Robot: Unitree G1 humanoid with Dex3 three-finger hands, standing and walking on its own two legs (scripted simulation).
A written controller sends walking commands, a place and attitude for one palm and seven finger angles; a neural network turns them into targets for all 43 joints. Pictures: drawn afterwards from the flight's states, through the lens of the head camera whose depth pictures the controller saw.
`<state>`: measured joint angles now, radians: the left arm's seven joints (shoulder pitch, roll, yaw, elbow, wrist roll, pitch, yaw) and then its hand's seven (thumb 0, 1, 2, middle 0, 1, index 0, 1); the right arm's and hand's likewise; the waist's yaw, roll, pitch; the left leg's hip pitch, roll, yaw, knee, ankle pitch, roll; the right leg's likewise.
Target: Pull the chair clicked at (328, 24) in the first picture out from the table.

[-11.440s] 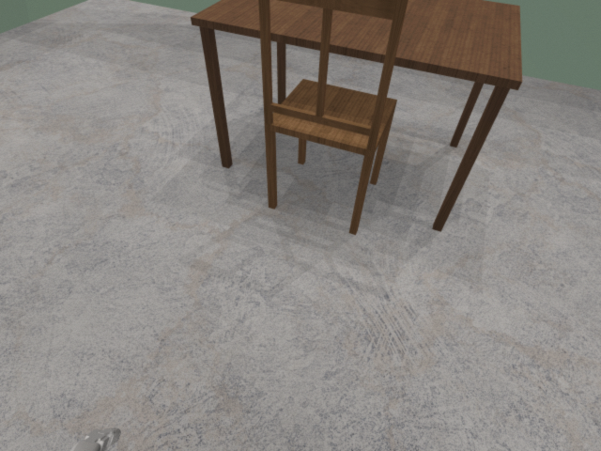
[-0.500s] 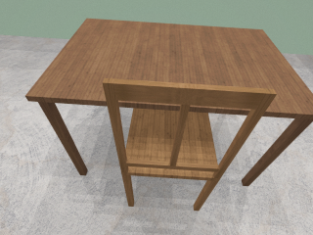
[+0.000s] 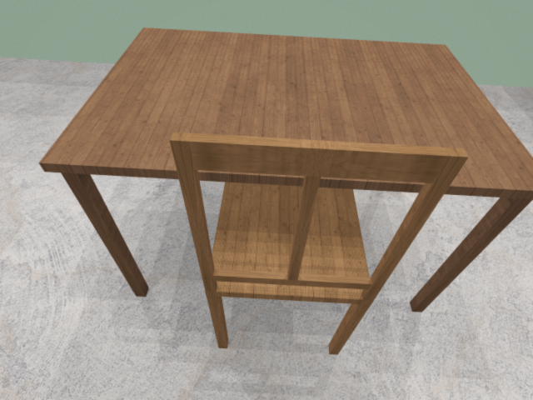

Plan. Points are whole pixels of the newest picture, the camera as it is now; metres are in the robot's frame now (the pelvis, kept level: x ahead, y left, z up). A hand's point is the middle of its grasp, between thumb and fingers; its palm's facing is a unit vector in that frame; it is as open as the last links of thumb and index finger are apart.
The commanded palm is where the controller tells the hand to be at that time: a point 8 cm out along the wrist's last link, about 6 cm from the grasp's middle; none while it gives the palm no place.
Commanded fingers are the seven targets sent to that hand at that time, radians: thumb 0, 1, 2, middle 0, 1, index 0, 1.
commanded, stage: look again from close up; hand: left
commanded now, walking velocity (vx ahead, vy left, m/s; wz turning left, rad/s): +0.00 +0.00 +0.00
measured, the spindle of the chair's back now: (300, 234) +0.44 -0.04 -0.05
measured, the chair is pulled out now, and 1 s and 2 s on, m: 0.00 0.00 0.00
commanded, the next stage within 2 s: raise the hand toward the chair's back in 0.32 s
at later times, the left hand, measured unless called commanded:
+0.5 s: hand out of the picture +0.03 +0.17 -0.15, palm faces +0.13 -0.96 -0.23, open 7.2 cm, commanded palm +0.09 +0.20 -0.07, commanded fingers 0.00 0.78 0.85 -0.19 -0.28 -0.19 -0.28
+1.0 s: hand out of the picture +0.11 +0.15 -0.06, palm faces +0.20 -0.98 -0.10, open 10.6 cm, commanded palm +0.12 +0.20 -0.06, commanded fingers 0.00 0.20 0.60 -0.13 -0.19 -0.13 -0.19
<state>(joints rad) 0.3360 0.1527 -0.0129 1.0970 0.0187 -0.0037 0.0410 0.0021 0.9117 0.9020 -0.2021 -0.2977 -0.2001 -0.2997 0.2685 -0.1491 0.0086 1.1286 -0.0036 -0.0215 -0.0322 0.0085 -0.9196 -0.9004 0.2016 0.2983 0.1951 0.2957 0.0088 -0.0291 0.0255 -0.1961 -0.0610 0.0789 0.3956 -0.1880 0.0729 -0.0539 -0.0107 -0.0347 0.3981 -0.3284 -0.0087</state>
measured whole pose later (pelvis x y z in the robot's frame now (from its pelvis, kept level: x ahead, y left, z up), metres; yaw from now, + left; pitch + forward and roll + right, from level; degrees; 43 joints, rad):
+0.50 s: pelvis -0.01 -0.01 +0.00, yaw +0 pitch -1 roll +1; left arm 0.48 0.18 0.00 0.59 -0.05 0.06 0.09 0.04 0.95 0.90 -0.21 -0.30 -0.21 -0.30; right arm 0.32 -0.16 0.02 0.99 0.01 -0.12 -0.05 0.02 -0.92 -0.90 0.20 0.30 0.20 0.30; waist 0.01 -0.04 0.03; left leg -0.24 -0.05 0.08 0.45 -0.20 0.05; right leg -0.12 0.00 -0.04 0.49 -0.36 -0.02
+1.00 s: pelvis -0.06 -0.06 -0.11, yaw +2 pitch +14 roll -2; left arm 0.51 0.22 0.15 0.03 -0.23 -0.61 -0.16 0.02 0.43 0.70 -0.16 -0.22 -0.15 -0.23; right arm 0.12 -0.25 -0.04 0.54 0.01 -0.20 -0.05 0.01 -0.91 -0.90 0.20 0.30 0.19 0.30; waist 0.05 0.00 -0.15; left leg -1.01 0.04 -0.03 1.20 -0.44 -0.01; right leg -0.82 0.06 -0.17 1.21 -0.63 -0.12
